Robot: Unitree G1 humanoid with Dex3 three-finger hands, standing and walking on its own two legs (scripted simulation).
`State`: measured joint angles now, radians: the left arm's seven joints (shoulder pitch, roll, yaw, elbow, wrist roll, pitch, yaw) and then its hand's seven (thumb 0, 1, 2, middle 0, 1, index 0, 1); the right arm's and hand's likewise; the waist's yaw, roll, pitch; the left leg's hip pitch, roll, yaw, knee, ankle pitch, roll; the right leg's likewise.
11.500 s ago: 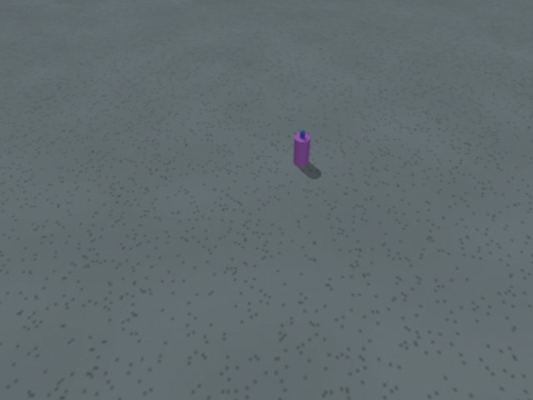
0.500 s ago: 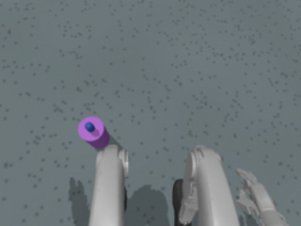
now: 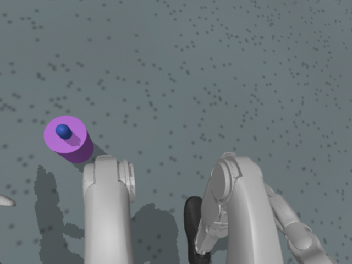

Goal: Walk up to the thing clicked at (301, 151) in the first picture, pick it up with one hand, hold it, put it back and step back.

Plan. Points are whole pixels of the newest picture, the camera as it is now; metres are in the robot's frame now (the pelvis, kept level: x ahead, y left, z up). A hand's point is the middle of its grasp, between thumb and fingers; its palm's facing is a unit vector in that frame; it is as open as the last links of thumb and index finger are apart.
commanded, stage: approach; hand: left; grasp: from the side
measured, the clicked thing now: (71, 140) +0.38 +0.26 -0.20
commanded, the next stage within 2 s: close in in 0.04 s
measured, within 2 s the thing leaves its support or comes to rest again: neither
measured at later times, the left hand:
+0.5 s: hand (46, 159) +0.33 +0.30 -0.18, palm faces +0.25 -0.97 +0.04, open 17.7 cm
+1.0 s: hand (65, 154) +0.35 +0.26 -0.20, palm faces +0.26 -0.96 +0.01, open 17.5 cm
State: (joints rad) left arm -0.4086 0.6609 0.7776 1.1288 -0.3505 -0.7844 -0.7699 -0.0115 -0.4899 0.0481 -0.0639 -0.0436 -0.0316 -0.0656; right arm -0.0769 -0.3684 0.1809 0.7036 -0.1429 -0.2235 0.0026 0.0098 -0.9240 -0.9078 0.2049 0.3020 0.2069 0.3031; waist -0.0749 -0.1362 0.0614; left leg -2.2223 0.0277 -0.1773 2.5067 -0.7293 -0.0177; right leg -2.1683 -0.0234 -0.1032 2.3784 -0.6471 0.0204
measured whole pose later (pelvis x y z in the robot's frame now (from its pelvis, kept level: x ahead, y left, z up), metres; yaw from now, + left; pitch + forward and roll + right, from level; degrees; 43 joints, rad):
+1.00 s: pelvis -0.02 +0.01 -0.04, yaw -5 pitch +11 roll -16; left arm -0.40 0.62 0.48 1.29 -0.14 -1.19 -0.07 -0.01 -0.57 0.06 -0.06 -0.07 -0.06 -0.06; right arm -0.15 -0.38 0.41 0.61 -0.34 -0.07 0.18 0.00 -0.92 -0.90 0.21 0.30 0.21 0.30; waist -0.17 -0.24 0.25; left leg -2.21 0.00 -0.34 2.68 -0.70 -0.01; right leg -2.07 0.02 -0.22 2.43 -0.57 0.06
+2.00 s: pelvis -0.02 +0.02 -0.03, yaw -6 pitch +11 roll -17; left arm -0.42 0.66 0.43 1.26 -0.10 -1.17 0.04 -0.01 -0.41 0.83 -0.61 -0.86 -0.62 -0.88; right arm -0.17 -0.37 0.43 0.61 -0.35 -0.03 0.21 0.00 -0.91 -0.90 0.21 0.30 0.21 0.30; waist -0.17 -0.26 0.28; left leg -2.19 0.00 -0.37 2.68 -0.71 -0.01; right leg -2.05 0.03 -0.24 2.40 -0.57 0.07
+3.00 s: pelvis +0.00 +0.00 +0.03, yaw +3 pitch +30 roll -6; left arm -0.29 0.35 0.33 0.65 -0.18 -0.65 -0.16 -0.01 -0.61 1.08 -0.62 -0.97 -0.63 -0.99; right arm 0.01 -0.30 0.04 0.68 -0.07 0.01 0.10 0.01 -0.92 -0.90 0.20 0.30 0.20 0.30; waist -0.06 -0.01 -0.08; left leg -2.20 0.01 -0.13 2.39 -0.71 -0.01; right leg -2.16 -0.04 -0.07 2.30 -0.66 0.02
